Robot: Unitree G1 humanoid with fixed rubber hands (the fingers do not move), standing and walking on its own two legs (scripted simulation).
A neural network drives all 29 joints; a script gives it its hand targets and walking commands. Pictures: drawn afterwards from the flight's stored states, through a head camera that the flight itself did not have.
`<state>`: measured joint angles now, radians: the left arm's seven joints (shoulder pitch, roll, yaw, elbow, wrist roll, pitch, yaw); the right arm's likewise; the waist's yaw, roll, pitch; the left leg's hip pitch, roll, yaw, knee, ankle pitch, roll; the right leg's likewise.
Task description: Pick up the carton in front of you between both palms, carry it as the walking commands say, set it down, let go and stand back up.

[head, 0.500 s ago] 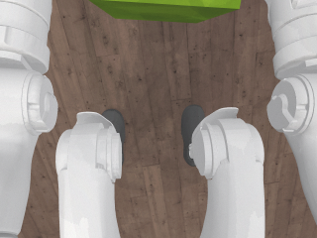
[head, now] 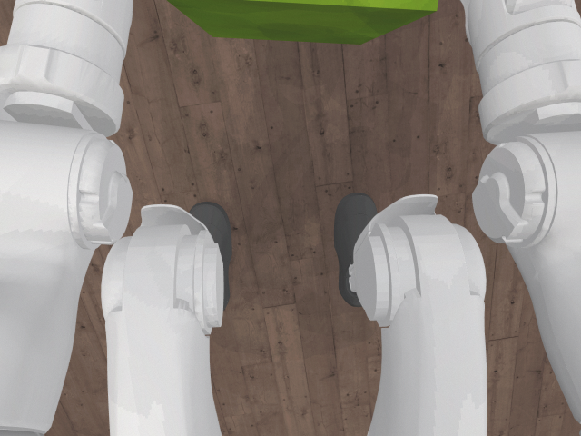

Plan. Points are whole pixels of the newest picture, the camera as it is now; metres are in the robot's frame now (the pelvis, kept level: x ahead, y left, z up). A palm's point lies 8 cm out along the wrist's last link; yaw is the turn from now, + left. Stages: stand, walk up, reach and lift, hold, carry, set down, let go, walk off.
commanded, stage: reach and lift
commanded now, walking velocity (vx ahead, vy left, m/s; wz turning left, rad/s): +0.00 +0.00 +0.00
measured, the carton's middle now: out of the picture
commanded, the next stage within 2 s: none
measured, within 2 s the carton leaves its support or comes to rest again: leaves its support in 0.36 s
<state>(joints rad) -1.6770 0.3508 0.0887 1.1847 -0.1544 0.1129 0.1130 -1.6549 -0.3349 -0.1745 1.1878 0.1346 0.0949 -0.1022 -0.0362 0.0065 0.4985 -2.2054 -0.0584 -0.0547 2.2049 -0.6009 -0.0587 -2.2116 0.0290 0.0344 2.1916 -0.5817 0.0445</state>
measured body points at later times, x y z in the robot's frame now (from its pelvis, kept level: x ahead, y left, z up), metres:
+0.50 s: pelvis +0.01 +0.00 +0.02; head +0.36 -0.01 +0.29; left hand +0.58 +0.12 -0.11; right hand +0.57 -0.18 -0.11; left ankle +0.11 +0.14 -0.34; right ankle +0.11 -0.13 -0.34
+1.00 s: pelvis +0.00 +0.00 +0.13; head +0.27 -0.01 +0.48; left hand +0.53 +0.13 +0.07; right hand +0.51 -0.17 +0.07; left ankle +0.11 +0.14 -0.34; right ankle +0.11 -0.13 -0.34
